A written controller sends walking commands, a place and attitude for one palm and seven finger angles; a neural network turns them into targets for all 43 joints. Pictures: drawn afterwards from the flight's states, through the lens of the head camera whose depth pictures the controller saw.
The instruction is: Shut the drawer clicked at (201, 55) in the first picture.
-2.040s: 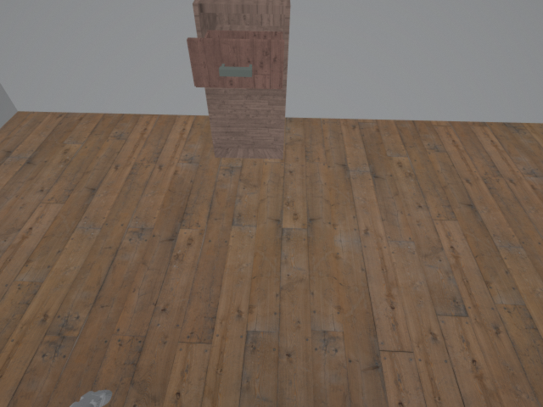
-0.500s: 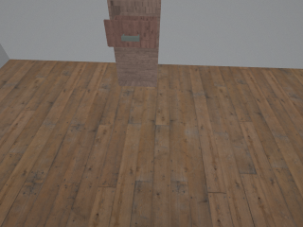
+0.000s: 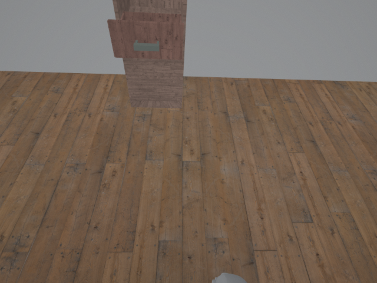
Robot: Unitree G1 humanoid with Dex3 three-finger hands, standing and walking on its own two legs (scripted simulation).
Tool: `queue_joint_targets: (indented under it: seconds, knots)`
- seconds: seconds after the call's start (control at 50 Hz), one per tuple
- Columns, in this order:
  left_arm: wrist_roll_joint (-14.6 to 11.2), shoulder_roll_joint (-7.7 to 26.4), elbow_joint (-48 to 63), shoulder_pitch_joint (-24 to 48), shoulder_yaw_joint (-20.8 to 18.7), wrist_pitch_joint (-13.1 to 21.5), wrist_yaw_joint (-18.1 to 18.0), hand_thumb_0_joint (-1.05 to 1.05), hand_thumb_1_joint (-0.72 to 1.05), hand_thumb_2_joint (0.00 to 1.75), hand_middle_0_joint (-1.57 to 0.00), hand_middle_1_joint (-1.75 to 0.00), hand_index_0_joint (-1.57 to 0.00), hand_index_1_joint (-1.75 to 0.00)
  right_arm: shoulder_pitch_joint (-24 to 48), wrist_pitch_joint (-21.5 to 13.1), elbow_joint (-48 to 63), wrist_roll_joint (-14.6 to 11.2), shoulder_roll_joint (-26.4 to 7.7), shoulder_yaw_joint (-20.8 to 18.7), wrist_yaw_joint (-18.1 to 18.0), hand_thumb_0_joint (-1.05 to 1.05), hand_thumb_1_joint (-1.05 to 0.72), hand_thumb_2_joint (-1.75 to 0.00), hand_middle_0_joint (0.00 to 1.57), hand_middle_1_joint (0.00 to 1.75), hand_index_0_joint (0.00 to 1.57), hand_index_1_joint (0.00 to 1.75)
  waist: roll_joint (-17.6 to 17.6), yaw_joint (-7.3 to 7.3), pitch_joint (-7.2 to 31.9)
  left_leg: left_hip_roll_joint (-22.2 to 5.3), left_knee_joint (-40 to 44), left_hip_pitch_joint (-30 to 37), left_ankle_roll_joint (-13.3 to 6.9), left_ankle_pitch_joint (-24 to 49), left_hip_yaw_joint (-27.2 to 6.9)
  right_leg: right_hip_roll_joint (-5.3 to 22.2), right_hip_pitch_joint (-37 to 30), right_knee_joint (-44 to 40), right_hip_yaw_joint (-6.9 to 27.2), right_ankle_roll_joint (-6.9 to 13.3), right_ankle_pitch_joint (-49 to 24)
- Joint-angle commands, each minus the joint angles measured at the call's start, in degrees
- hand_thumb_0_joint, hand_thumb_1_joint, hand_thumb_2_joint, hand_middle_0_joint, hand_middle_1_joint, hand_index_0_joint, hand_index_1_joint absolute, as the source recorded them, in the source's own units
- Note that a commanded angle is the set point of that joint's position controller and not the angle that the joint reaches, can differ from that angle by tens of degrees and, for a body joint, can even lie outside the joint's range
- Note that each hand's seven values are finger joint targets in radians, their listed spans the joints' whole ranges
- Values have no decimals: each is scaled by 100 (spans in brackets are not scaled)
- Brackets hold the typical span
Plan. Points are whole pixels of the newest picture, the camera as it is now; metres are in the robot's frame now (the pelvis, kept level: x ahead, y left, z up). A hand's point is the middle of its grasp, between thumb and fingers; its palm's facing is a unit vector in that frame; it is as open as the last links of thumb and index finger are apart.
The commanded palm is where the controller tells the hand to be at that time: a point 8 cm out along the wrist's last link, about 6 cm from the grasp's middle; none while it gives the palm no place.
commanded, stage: walk to a spot facing it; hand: left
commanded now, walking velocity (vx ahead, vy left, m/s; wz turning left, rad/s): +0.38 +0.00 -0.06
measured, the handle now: (146, 44) +1.15 +0.22 -0.08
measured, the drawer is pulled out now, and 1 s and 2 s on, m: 0.28 0.28 0.28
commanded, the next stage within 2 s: turn to face it in 0.96 s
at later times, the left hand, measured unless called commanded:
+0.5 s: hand (126, 246) +0.24 +0.16 -0.17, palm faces +0.07 -0.98 -0.21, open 7.2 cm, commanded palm none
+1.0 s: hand (133, 164) +0.50 +0.19 -0.17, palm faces -0.02 -0.98 -0.19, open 7.3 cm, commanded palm none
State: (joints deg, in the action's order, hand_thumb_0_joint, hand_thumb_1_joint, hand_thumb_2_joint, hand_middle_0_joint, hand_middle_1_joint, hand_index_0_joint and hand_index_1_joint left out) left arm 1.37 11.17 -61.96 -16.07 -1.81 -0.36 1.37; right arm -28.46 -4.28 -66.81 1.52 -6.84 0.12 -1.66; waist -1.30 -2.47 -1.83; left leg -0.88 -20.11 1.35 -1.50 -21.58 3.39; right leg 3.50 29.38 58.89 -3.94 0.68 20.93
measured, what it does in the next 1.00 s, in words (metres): walks ahead: right foot, then left foot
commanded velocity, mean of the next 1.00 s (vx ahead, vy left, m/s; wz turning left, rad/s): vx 0.35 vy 0.00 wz -0.10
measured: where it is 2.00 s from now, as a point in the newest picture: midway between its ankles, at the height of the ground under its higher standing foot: (190, 200)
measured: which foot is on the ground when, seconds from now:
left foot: down 0.00-0.18, up 0.20-0.60, down 0.62-1.00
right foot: up 0.00-0.16, down 0.18-0.62, up 0.64-1.00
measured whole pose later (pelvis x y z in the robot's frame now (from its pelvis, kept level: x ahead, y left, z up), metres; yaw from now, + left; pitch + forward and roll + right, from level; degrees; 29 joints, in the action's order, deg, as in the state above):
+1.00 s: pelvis +0.44 +0.00 +0.00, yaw -4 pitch -1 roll +1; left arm 1.6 10.4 -60.0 -13.2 -4.0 -0.6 0.9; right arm -23.3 -3.9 -65.1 1.5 -7.8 -2.2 -1.2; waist -1.5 -0.6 -2.4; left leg -2.0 -18.3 0.8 -0.1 -17.1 15.3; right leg 7.5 32.4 47.2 -4.9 -0.1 9.3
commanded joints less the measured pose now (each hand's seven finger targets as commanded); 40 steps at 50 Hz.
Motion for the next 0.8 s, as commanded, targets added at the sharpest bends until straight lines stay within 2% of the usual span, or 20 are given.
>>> queue_joint_targets:
  seconds: [0.0, 0.04, 0.08, 0.12, 0.14, 0.16, 0.18, 0.22, 0.26, 0.34, 0.4, 0.5, 0.54, 0.56, 0.58, 0.6, 0.62, 0.68, 0.72, 0.78]
  knots:
    - [-41, 46, 890, 1219, -35, 215, 91, 0, 90, 90, -20, -30, -20, -30, -404, -140, 22, -42, -863, -206, -83, 0, -90, -90, 20, 30, 20, 30, 913, 6, -927, -1180, 1011, -238, -672, 3091, -545, 107, 661, -1232, -295, -8, -767]
    - [-61, 19, 908, 1273, -40, 231, 84, 0, 90, 90, -20, -30, -20, -30, -460, -121, -69, -37, -928, -227, -77, 0, -90, -90, 20, 30, 20, 30, 973, 7, -749, -1166, 914, -259, -644, 3643, -375, -107, 23, -1773, -510, 86, -914]
    - [-51, 94, 805, 896, -85, 244, 52, 0, 90, 90, -20, -30, -20, -30, -381, -107, -110, -69, -1049, -264, -85, 0, -90, -90, 20, 30, 20, 30, 904, 241, -567, -1244, 415, -267, -628, 4757, -210, -289, -675, -2013, -571, 239, -1044]
    - [-5, 320, 488, -138, -183, 295, -3, 0, 90, 90, -20, -30, -20, -30, -276, -95, -109, -94, -1132, -301, -78, 0, -90, -90, 20, 30, 20, 30, 786, 716, 58, -1149, -915, -300, -431, 5315, -28, -425, -1968, -2521, -570, 369, -1289]
    - [43, 610, 267, -915, -282, 365, -50, 0, 90, 90, -20, -30, -20, -30, -290, -91, -63, -111, -1037, -302, -35, 0, -90, -90, 20, 30, 20, 30, 489, 1024, 513, -986, -2065, -1153, -236, 4560, -3, -225, -3369, -2693, -255, 491, -1452]
    - [90, 1204, 113, -1634, -444, 436, -147, 0, 90, 90, -20, -30, -20, -30, -522, -95, 27, -173, -712, -254, 36, 0, -90, -90, 20, 30, 20, 30, -669, 1249, 1257, -352, -4083, -2468, -41, 1835, 210, 1344, -4641, -3082, 1664, 1005, -1109]
    - [-19, 1601, 4, -1751, -511, 430, -175, 0, 90, 90, -20, -30, -20, -30, -606, -91, 172, -181, -532, -241, 15, 0, -90, -90, 20, 30, 20, 30, -1188, 989, 1681, 85, -5933, -3225, -2, -936, -169, 2526, -4611, -3954, 3724, 1465, -1044]
    - [-70, 1169, 220, -728, -405, 381, -183, 0, 90, 90, -20, -30, -20, -30, 214, -41, 303, -167, -492, -307, 77, 0, -90, -90, 20, 30, 20, 30, -416, 773, 338, -530, -6266, -3541, -129, -211, -415, 2178, -2901, -4588, 3028, 1318, 528]
    - [-28, 633, 348, -62, -243, 423, -229, 0, 90, 90, -20, -30, -20, -30, 429, 86, 403, -53, -343, -289, 101, 0, -90, -90, 20, 30, 20, 30, 6, 356, -433, -877, -5714, -3284, -83, 124, -523, 1890, -1352, -4687, 1943, 1046, 123]
    - [33, 408, 292, 117, -152, 477, -224, 0, 90, 90, -20, -30, -20, -30, 112, 319, 417, -15, -143, -316, 174, 0, -90, -90, 20, 30, 20, 30, -444, -103, -404, -857, -4445, -2760, 149, 511, -169, 1289, -570, -4916, 510, 750, -442]
    - [18, 465, 308, 23, -185, 487, -190, 0, 90, 90, -20, -30, -20, -30, 690, 305, 721, -13, -205, -311, 269, 0, -90, -90, 20, 30, 20, 30, -664, -15, -504, -835, -3244, -2691, 265, 997, 96, 1078, -635, -4973, 179, 728, -372]
    - [31, 706, 185, -445, -221, 481, -175, 0, 90, 90, -20, -30, -20, -30, 1576, 152, 1081, -30, -401, -333, 360, 0, -90, -90, 20, 30, 20, 30, -533, 269, -505, -644, -2011, -2601, 178, 927, 306, 1224, -1521, -4657, 396, 752, -581]
    - [26, 764, 171, -507, -249, 460, -177, 0, 90, 90, -20, -30, -20, -30, 1384, 88, 1047, -24, -525, -375, 347, 0, -90, -90, 20, 30, 20, 30, -129, 139, -351, -467, -1449, -1899, 130, 885, 492, 1181, -1600, -4130, 297, 681, -917]
    - [4, 713, 171, -499, -252, 443, -173, 0, 90, 90, -20, -30, -20, -30, 866, 43, 883, 3, -688, -416, 309, 0, -90, -90, 20, 30, 20, 30, 231, -103, -105, -325, -1074, -1014, 91, 893, 559, 918, -1382, -3290, -7, 558, -1327]
    - [-28, 492, 221, -601, -214, 441, -142, 0, 90, 90, -20, -30, -20, -30, 64, -6, 675, 58, -1171, -527, 244, 0, -90, -90, 20, 30, 20, 30, 1225, -413, 384, -971, -480, 107, -193, 505, -521, 407, -779, -1675, -425, 281, -1256]
    - [-82, 185, 408, -613, -148, 449, -86, 0, 90, 90, -20, -30, -20, -30, -558, -15, 535, 69, -1790, -681, 181, 0, -90, -90, 20, 30, 20, 30, 2601, -497, 659, -2418, 376, 869, -752, 720, -2605, -331, 561, 251, -677, -18, 1087]
    - [-20, 421, 541, -240, -181, 461, -112, 0, 90, 90, -20, -30, -20, -30, -554, 47, 498, 15, -1699, -613, 121, 0, -90, -90, 20, 30, 20, 30, 1718, -520, 528, -2613, 570, 752, -1026, 712, -2933, -175, 960, 1113, 45, 90, 1153]
    - [11, 272, 367, -52, -230, 398, -52, 0, 90, 90, -20, -30, -20, -30, 515, -29, 750, -12, -999, -417, 62, 0, -90, -90, 20, 30, 20, 30, 722, -76, -187, -2145, 795, -547, -740, 809, -1685, 386, 999, 1536, 375, 75, -127]
    - [41, 47, 227, -395, -197, 272, -32, 0, 90, 90, -20, -30, -20, -30, 760, -103, 743, -28, -800, -352, 43, 0, -90, -90, 20, 30, 20, 30, 665, 199, -215, -1780, 868, -949, -541, 1370, -787, 401, 602, 1277, 332, -22, -580]
    - [47, -47, 242, -457, -199, 135, -32, 0, 90, 90, -20, -30, -20, -30, 718, -154, 700, -52, -733, -360, 19, 0, -90, -90, 20, 30, 20, 30, 554, 317, -214, -1715, 1029, -909, -671, 1758, -206, 465, 668, 836, 304, -114, -841]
